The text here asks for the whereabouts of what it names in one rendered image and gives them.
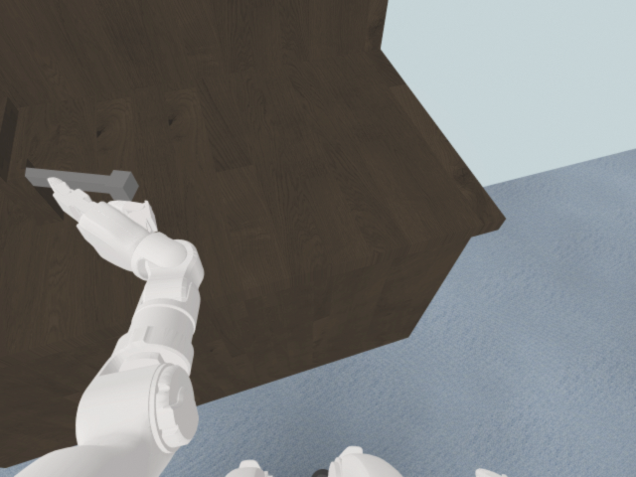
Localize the robot right shin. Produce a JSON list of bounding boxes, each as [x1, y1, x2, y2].
[[339, 446, 363, 458]]

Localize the left robot hand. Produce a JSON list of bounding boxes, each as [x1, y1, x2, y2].
[[48, 177, 158, 271]]

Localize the robot left upper arm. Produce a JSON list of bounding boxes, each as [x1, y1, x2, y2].
[[14, 363, 199, 477]]

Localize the tap lever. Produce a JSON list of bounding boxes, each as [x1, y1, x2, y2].
[[25, 168, 139, 202]]

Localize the robot left shin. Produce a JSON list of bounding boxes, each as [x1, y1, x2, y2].
[[239, 460, 261, 469]]

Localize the robot shin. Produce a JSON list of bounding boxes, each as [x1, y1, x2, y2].
[[339, 446, 363, 458], [239, 460, 261, 469]]

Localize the left robot forearm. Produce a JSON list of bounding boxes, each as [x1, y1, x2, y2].
[[76, 232, 204, 446]]

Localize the counter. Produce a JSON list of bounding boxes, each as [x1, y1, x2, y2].
[[0, 0, 506, 468]]

